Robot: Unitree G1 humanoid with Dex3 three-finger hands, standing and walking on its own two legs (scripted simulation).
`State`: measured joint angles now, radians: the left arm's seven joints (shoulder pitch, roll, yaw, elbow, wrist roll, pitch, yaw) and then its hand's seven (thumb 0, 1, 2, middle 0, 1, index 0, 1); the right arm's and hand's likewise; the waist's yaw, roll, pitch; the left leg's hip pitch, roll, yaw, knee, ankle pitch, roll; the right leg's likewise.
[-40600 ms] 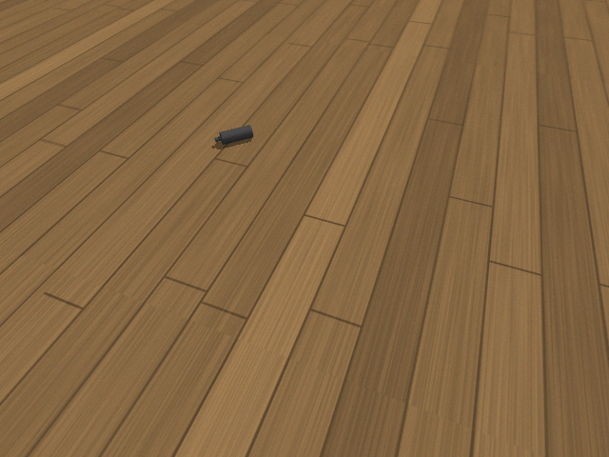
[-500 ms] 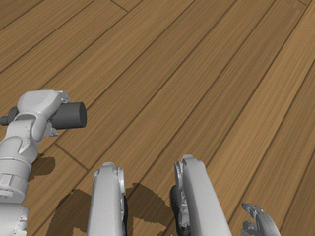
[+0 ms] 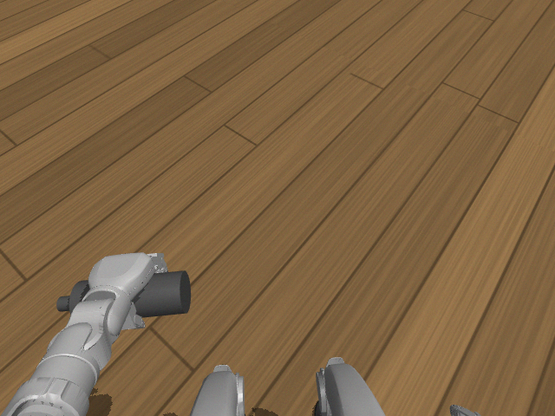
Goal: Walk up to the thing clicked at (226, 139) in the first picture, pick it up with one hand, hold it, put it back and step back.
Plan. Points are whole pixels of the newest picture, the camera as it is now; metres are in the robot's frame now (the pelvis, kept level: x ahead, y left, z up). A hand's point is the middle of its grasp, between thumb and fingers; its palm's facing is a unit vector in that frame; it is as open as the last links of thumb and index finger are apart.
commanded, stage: lift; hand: left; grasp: from above
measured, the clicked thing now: (123, 297) +0.34 +0.26 -0.11
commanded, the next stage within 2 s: hold in 0.44 s
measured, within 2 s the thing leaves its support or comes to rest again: neither
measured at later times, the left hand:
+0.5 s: hand (121, 271) +0.35 +0.22 -0.01, palm faces -0.49 -0.07 -0.87, open 10.0 cm
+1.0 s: hand (111, 254) +0.36 +0.22 +0.03, palm faces -0.50 -0.05 -0.87, open 10.0 cm
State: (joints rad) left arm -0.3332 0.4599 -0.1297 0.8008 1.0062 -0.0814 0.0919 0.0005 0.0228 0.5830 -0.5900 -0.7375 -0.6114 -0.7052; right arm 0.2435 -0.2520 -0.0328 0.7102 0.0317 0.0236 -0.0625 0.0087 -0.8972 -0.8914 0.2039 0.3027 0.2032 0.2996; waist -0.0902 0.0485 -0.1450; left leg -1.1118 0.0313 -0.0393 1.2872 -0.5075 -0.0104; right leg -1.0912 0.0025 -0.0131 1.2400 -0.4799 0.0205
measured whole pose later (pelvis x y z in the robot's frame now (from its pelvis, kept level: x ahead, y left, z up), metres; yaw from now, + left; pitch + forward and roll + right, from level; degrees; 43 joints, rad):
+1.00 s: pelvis +0.06 +0.00 +0.10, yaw +0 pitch +6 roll +0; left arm -0.26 0.39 -0.21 0.75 1.01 -0.01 0.04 0.00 0.01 0.61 -0.58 -0.75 -0.60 -0.72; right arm 0.23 -0.26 -0.06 0.71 0.04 0.05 -0.04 0.01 -0.90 -0.89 0.20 0.30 0.20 0.30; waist -0.03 0.04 -0.05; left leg -0.44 0.02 0.01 0.67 -0.34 0.00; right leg -0.44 -0.01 0.02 0.65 -0.32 0.03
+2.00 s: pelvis +0.04 +0.00 +0.11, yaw +0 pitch +1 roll +0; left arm -0.24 0.40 -0.22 0.67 0.99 -0.03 -0.03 0.00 0.01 0.58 -0.61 -0.73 -0.63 -0.69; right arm 0.17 -0.26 -0.03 0.69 0.05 0.07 -0.06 0.01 -0.91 -0.89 0.20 0.30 0.20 0.30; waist -0.01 0.05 0.00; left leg -0.30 0.02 0.01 0.53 -0.25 -0.01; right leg -0.31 -0.01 0.02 0.53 -0.24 0.02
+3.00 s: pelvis +0.02 +0.00 +0.06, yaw +1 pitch +14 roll -1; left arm -0.46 0.39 -0.19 1.05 1.16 -0.12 0.25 0.00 -0.04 0.64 -0.62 -0.76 -0.64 -0.73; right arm 0.20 -0.27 -0.07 0.71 0.00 0.04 -0.01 0.01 -0.90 -0.89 0.20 0.30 0.20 0.30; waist -0.06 0.00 -0.07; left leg -0.80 0.02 -0.02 0.93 -0.38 -0.02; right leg -0.79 -0.01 0.00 0.91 -0.36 0.02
